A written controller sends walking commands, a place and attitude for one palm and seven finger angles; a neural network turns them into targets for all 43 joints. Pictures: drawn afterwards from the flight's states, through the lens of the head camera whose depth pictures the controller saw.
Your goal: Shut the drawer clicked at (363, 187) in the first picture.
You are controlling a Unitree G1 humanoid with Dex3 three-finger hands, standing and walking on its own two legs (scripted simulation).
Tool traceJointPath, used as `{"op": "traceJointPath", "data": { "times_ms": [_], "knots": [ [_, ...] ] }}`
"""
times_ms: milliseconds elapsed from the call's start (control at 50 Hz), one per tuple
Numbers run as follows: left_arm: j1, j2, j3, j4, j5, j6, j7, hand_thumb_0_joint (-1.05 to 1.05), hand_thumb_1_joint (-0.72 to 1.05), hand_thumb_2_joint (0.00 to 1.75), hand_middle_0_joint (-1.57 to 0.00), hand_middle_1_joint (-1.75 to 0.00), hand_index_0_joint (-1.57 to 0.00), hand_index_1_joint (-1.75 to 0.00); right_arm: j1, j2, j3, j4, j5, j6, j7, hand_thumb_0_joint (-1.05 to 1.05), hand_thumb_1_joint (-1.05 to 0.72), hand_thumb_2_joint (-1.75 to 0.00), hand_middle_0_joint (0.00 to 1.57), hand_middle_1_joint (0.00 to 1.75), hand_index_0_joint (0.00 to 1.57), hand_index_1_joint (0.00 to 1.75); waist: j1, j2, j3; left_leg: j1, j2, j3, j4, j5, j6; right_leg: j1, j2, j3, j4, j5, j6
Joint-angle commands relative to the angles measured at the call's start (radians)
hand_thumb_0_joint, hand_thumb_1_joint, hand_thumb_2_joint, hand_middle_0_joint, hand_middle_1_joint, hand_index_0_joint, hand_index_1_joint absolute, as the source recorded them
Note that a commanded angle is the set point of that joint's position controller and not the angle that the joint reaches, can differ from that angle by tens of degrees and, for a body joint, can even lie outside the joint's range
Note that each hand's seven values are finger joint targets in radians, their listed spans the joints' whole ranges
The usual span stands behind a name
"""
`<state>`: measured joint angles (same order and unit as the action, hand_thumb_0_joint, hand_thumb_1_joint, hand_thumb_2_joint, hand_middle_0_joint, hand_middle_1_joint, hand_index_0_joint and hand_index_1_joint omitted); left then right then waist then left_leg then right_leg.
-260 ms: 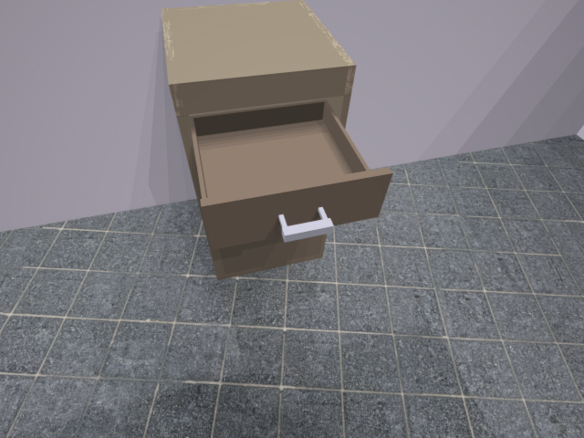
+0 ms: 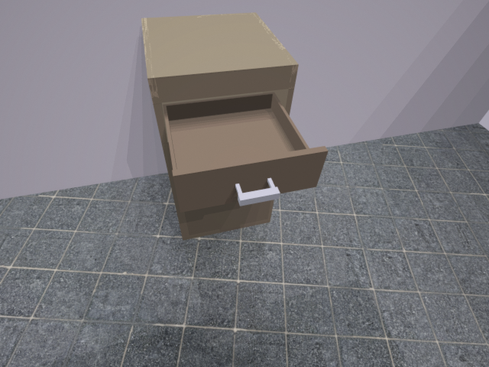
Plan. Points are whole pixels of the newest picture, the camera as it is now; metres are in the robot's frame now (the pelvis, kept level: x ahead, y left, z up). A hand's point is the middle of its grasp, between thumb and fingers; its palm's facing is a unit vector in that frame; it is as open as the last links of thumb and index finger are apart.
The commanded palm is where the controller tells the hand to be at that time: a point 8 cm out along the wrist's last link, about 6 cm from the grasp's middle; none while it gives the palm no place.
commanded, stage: stand and wait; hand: left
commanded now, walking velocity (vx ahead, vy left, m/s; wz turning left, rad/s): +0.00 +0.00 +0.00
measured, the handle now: (256, 190) +0.54 +0.00 -0.09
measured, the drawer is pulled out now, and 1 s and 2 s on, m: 0.30 0.30 0.30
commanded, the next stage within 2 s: look at it before walking up in 0.56 s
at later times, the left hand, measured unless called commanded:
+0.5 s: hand out of the picture -0.02 +0.17 -0.18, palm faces +0.01 -0.98 -0.19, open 7.4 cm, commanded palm none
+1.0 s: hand out of the picture -0.01 +0.15 -0.18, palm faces +0.01 -0.98 -0.18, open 7.4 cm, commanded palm none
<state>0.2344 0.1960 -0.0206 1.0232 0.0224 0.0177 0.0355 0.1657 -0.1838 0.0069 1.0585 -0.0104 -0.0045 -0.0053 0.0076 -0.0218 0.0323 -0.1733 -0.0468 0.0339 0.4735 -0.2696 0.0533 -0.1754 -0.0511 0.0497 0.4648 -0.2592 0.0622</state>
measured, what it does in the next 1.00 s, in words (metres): stands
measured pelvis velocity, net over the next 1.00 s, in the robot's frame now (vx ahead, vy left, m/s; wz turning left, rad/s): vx -0.01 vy -0.01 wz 0.00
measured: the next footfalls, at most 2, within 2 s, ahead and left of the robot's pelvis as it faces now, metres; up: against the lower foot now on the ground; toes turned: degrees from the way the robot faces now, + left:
none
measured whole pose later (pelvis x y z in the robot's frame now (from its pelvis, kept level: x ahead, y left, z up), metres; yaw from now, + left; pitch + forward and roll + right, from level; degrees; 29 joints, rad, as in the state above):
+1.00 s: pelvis -0.01 -0.01 +0.00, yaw +0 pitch -2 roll +0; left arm 0.28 0.15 -0.01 1.11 0.02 0.00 0.04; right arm 0.24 -0.15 0.00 1.15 0.00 0.00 -0.02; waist 0.00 -0.02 0.05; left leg -0.16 -0.03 0.03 0.42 -0.23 0.03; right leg -0.17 -0.03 0.05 0.43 -0.22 0.04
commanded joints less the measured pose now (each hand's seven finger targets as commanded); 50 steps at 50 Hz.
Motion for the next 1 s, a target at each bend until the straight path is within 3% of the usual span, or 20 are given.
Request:
{"op": "traceJointPath", "data": {
  "times_ms": [0,260,340,560,680,980],
  "knots": [
    [0.045,0.116,0.028,-0.031,-0.005,-0.016,0.011,0.00,0.90,0.90,-0.20,-0.30,-0.20,-0.30,0.021,-0.137,-0.030,-0.024,0.004,-0.015,-0.013,0.00,-0.90,-0.90,0.20,0.30,0.20,0.30,-0.009,0.029,0.005,-0.010,0.127,-0.120,-0.128,0.138,-0.019,-0.019,-0.048,0.019,-0.062,0.138,-0.045],
    [0.079,0.092,0.027,0.019,-0.006,-0.019,0.012,0.00,0.90,0.90,-0.20,-0.30,-0.20,-0.30,0.066,-0.117,-0.027,0.026,0.008,-0.015,-0.017,0.00,-0.90,-0.90,0.20,0.30,0.20,0.30,-0.007,0.035,0.025,-0.023,0.129,-0.130,-0.163,0.084,-0.021,-0.009,-0.052,0.008,-0.085,0.109,-0.046],
    [0.086,0.085,0.026,0.032,-0.006,-0.021,0.013,0.00,0.90,0.90,-0.20,-0.30,-0.20,-0.30,0.085,-0.111,-0.028,0.038,0.010,-0.014,-0.018,0.00,-0.90,-0.90,0.20,0.30,0.20,0.30,-0.010,0.011,0.020,-0.012,0.128,-0.128,-0.158,0.098,-0.021,-0.011,-0.050,0.012,-0.086,0.117,-0.048],
    [0.103,0.062,0.026,0.056,-0.006,-0.023,0.016,0.00,0.90,0.90,-0.20,-0.30,-0.20,-0.30,0.105,-0.090,-0.028,0.063,0.009,-0.016,-0.021,0.00,-0.90,-0.90,0.20,0.30,0.20,0.30,-0.007,0.030,0.032,-0.006,0.131,-0.123,-0.163,0.107,-0.023,-0.024,-0.050,0.013,-0.087,0.117,-0.050],
    [0.104,0.055,0.027,0.058,-0.005,-0.025,0.016,0.00,0.90,0.90,-0.20,-0.30,-0.20,-0.30,0.109,-0.081,-0.028,0.065,0.009,-0.013,-0.021,0.00,-0.90,-0.90,0.20,0.30,0.20,0.30,-0.008,0.007,0.053,-0.014,0.129,-0.118,-0.165,0.077,-0.026,-0.043,-0.048,0.022,-0.096,0.106,-0.053],
    [0.104,0.052,0.028,0.061,-0.008,-0.029,0.014,0.00,0.90,0.90,-0.20,-0.30,-0.20,-0.30,0.111,-0.073,-0.026,0.071,0.008,-0.012,-0.022,0.00,-0.90,-0.90,0.20,0.30,0.20,0.30,-0.009,0.016,0.039,0.006,0.129,-0.107,-0.149,0.099,-0.029,-0.049,-0.045,0.036,-0.106,0.111,-0.058]
  ]
}}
